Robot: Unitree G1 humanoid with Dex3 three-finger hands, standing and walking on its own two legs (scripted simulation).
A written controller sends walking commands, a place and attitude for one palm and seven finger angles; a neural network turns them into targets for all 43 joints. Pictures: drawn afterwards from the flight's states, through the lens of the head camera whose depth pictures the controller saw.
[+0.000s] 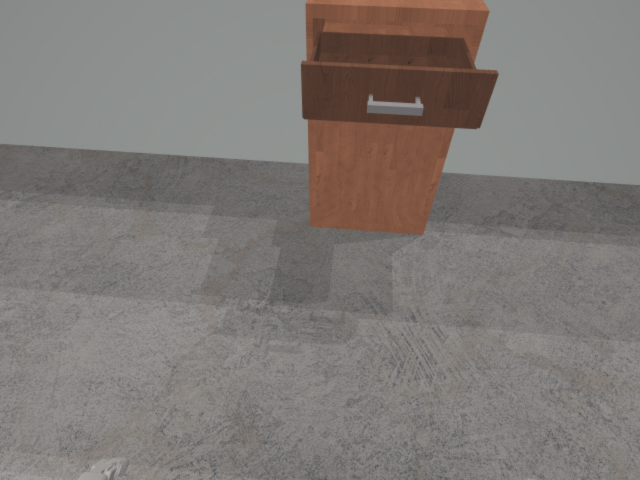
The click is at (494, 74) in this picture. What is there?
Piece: drawer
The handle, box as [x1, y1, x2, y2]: [367, 94, 423, 115]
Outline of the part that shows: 369,94 367,112 421,115 423,107 420,103 419,97 415,98 414,103 373,101 372,94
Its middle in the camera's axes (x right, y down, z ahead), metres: +0.18 -0.32 +0.93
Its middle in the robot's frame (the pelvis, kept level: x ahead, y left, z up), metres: +0.92 -0.13 +0.02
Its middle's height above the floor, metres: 0.79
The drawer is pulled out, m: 0.30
